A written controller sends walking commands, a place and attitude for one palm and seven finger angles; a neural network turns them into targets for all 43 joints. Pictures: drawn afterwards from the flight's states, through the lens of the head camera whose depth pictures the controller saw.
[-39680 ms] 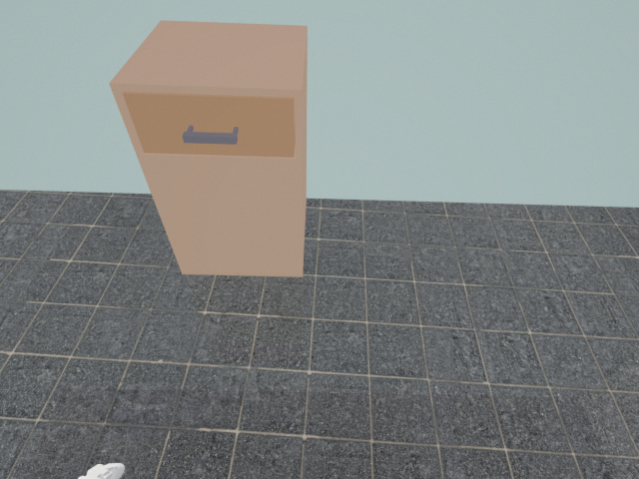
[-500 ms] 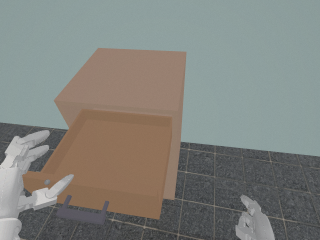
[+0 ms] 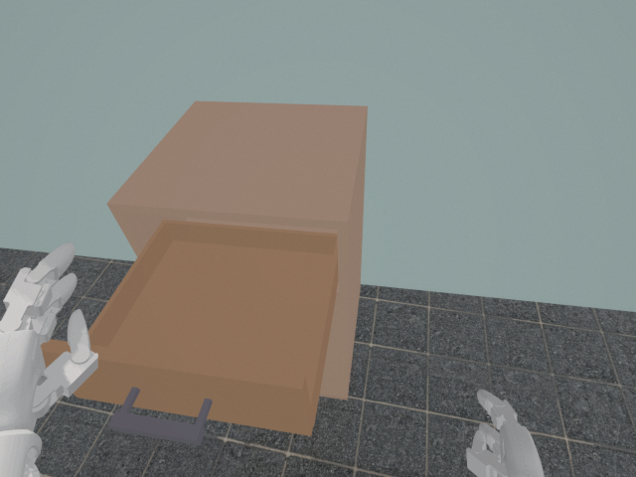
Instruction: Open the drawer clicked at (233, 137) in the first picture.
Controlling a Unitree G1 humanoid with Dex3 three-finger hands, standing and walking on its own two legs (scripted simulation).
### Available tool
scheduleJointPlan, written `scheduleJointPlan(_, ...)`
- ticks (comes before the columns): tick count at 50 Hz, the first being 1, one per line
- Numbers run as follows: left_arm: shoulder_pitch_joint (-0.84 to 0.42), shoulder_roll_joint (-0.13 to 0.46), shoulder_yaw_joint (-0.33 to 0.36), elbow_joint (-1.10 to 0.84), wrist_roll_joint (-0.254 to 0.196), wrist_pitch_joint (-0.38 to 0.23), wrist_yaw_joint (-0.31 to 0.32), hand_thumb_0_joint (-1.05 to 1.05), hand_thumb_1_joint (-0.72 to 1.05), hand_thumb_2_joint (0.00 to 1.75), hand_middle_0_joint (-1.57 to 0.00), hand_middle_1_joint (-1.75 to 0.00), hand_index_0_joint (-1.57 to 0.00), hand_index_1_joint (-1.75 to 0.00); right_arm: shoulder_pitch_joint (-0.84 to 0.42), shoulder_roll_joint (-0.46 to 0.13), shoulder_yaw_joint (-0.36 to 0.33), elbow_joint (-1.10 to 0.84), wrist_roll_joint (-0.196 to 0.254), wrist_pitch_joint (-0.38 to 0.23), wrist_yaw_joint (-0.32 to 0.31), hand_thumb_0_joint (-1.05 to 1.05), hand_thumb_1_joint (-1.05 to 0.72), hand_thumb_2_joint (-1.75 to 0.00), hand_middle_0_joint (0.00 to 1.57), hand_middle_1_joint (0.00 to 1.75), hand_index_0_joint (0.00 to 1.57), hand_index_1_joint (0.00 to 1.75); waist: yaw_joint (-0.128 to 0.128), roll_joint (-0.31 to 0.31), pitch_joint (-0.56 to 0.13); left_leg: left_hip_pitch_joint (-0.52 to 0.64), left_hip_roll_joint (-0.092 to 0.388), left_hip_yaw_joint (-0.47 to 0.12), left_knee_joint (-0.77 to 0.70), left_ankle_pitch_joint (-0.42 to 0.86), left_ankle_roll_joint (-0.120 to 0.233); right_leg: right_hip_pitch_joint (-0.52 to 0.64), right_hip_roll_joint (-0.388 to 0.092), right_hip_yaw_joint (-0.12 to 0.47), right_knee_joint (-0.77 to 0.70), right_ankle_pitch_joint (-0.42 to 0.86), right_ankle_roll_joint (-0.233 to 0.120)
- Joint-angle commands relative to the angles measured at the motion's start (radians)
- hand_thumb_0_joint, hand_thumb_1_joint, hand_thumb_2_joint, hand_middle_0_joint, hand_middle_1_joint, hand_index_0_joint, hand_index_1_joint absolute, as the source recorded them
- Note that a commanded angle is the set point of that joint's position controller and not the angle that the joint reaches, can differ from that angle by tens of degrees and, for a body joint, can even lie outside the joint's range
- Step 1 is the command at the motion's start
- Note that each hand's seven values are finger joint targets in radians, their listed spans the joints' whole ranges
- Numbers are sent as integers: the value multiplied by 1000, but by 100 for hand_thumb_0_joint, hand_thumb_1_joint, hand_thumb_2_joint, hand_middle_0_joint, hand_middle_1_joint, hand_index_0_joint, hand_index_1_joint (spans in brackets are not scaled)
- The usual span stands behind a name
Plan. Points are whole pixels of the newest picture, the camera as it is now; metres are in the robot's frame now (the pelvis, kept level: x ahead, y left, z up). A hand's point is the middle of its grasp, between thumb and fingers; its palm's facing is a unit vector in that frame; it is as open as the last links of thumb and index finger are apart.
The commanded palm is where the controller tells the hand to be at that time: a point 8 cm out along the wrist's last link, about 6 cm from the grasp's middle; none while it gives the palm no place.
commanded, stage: step back with the hand held close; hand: left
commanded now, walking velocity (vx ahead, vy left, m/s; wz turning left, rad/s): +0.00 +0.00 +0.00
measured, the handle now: (163, 413) +0.22 +0.28 -0.11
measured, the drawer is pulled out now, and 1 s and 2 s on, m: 0.30 0.30 0.30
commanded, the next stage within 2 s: stop stepping back and stand still in 1.38 s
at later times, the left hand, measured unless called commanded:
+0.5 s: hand (54, 381) +0.16 +0.26 +0.15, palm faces +0.25 -0.81 -0.53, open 7.4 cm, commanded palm +0.09 +0.31 +0.18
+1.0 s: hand out of the picture +0.08 +0.27 +0.16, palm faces +0.36 -0.78 -0.51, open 7.4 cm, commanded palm +0.01 +0.31 +0.18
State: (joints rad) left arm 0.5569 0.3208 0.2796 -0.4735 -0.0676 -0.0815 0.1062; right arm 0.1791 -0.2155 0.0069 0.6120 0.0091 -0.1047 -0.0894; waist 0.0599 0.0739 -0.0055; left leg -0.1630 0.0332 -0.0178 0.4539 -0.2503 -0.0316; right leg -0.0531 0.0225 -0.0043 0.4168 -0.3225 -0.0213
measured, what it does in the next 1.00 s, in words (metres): shifts its weight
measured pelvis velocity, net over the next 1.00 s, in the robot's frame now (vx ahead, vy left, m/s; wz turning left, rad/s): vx -0.12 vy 0.03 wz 0.02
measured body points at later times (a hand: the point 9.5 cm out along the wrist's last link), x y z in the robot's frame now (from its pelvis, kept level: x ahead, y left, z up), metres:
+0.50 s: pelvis -0.04 +0.03 +0.00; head +0.00 +0.04 +0.44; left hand +0.14 +0.30 +0.18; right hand +0.14 -0.21 -0.08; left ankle +0.00 +0.14 -0.74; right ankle -0.06 -0.10 -0.74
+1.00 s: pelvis -0.12 +0.03 -0.02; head -0.08 +0.04 +0.43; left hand +0.05 +0.31 +0.19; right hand +0.07 -0.20 -0.10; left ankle +0.00 +0.14 -0.74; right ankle -0.06 -0.10 -0.74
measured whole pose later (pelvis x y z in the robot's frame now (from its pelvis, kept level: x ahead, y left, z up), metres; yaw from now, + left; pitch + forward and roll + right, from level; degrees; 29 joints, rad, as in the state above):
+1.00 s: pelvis -0.12 +0.03 -0.02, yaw +1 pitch +1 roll -2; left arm 0.62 0.42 0.43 -0.64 -0.03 -0.25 0.15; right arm 0.18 -0.20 0.00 0.54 0.01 -0.11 -0.05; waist -0.01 0.02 0.06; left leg -0.52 0.04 -0.01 0.67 -0.20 0.02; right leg -0.41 0.03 0.00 0.64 -0.25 0.01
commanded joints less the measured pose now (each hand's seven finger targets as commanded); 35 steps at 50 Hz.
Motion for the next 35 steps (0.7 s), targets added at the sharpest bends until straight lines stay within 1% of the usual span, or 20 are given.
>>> scheduleJointPlan(1,-73,175,128,-218,-4,-62,17,0,90,90,-20,-30,-20,-30,-153,-85,-33,-172,3,-67,-9,0,-90,-90,20,30,20,30,-4,-15,-45,128,-9,66,-23,246,54,-134,-34,-30,-93,335,24)
scheduleJointPlan(2,-208,322,267,-309,9,-105,27,0,90,90,-20,-30,-20,-30,-113,-117,-30,-195,3,-42,1,0,-90,-90,20,30,20,30,-45,-52,63,43,-6,50,28,166,69,-248,-82,87,-155,415,19)
scheduleJointPlan(3,-125,239,208,-194,19,-116,16,0,90,90,-20,-30,-20,-30,-110,-98,-31,-167,-3,-23,7,0,-90,-90,20,30,20,30,-57,-118,47,24,-12,32,52,129,68,-236,-101,76,-154,416,16)
scheduleJointPlan(4,-61,208,183,-166,20,-114,11,0,90,90,-20,-30,-20,-30,-126,-100,-38,-185,2,-13,11,0,-90,-90,20,30,20,30,-56,-162,23,26,-9,31,57,138,67,-221,-112,92,-139,463,14)
scheduleJointPlan(5,-21,186,167,-153,23,-121,5,0,90,90,-20,-30,-20,-30,-121,-106,-40,-188,-1,2,18,0,-90,-90,20,30,20,30,-57,-165,-5,19,-8,32,64,168,71,-198,-113,76,-122,497,18)
scheduleJointPlan(6,-29,193,165,-212,27,-135,0,0,90,90,-20,-30,-20,-30,-136,-116,-44,-210,-3,7,21,0,-90,-90,20,30,20,30,-52,-104,-36,29,-8,39,49,207,70,-188,-112,79,-105,532,19)
scheduleJointPlan(7,3,207,180,-223,26,-136,5,0,90,90,-20,-30,-20,-30,-134,-113,-47,-215,3,13,21,0,-90,-90,20,30,20,30,-53,-82,-75,36,10,35,25,268,70,-151,-111,65,-71,539,20)
scheduleJointPlan(8,54,193,182,-209,25,-137,6,0,90,90,-20,-30,-20,-30,-125,-115,-53,-214,0,26,25,0,-90,-90,20,30,20,30,-49,-70,-110,41,16,37,27,330,73,-131,-98,47,-52,543,26)
scheduleJointPlan(10,69,211,192,-256,24,-135,9,0,90,90,-20,-30,-20,-30,-127,-118,-59,-231,4,44,28,0,-90,-90,20,30,20,30,-50,-69,-139,41,29,38,26,412,71,-115,-87,28,-27,553,33)
scheduleJointPlan(11,72,229,206,-287,24,-138,10,0,90,90,-20,-30,-20,-30,-142,-119,-62,-238,4,47,25,0,-90,-90,20,30,20,30,-47,-41,-151,54,32,43,21,438,69,-128,-82,30,-24,553,33)
scheduleJointPlan(12,91,237,217,-294,23,-137,16,0,90,90,-20,-30,-20,-30,-133,-113,-63,-244,9,52,23,0,-90,-90,20,30,20,30,-49,-51,-173,47,43,33,17,474,68,-103,-82,14,-1,548,34)
scheduleJointPlan(13,112,229,217,-296,19,-136,17,0,90,90,-20,-30,-20,-30,-125,-112,-65,-247,8,59,25,0,-90,-90,20,30,20,30,-48,-59,-183,45,46,29,16,489,68,-104,-71,6,8,525,36)
scheduleJointPlan(16,150,257,248,-320,12,-134,25,0,90,90,-20,-30,-20,-30,-135,-110,-71,-252,8,69,20,0,-90,-90,20,30,20,30,-44,-22,-201,28,57,24,17,516,65,-109,-64,-1,27,499,36)
scheduleJointPlan(17,147,249,237,-335,9,-133,26,0,90,90,-20,-30,-20,-30,-129,-107,-69,-258,12,68,19,0,-90,-90,20,30,20,30,-51,-19,-196,8,64,13,13,510,65,-101,-66,-3,41,479,35)
scheduleJointPlan(21,166,254,249,-354,5,-139,38,0,90,90,-20,-30,-20,-30,-129,-111,-71,-250,7,56,18,0,-90,-90,20,30,20,30,-47,60,-178,-55,79,-1,-15,398,69,-126,-53,-6,59,351,34)
scheduleJointPlan(22,165,242,238,-351,4,-138,40,0,90,90,-20,-30,-20,-30,-120,-106,-66,-252,9,50,19,0,-90,-90,20,30,20,30,-52,34,-171,-87,84,-16,-22,365,70,-118,-53,-11,71,326,34)
scheduleJointPlan(29,135,229,233,-355,7,-164,53,0,90,90,-20,-30,-20,-30,-107,-115,-63,-242,10,10,17,0,-90,-90,20,30,20,30,-67,12,-104,-273,82,-49,-62,-58,79,-133,-52,24,75,180,29)
scheduleJointPlan(30,127,224,228,-356,8,-167,54,0,90,90,-20,-30,-20,-30,-103,-115,-63,-241,11,5,19,0,-90,-90,20,30,20,30,-69,8,-96,-286,75,-48,-56,-101,78,-144,-54,35,65,159,26)
scheduleJointPlan(31,109,249,247,-374,11,-173,57,0,90,90,-20,-30,-20,-30,-105,-121,-66,-239,9,-1,15,0,-90,-90,20,30,20,30,-70,12,-96,-285,70,-48,-53,-134,77,-158,-55,50,52,141,22)
scheduleJointPlan(35,79,217,209,-350,14,-184,63,0,90,90,-20,-30,-20,-30,-91,-117,-62,-231,8,-16,20,0,-90,-90,20,30,20,30,-79,-46,-48,-266,45,-46,0,-214,65,-279,-77,89,-22,-37,8)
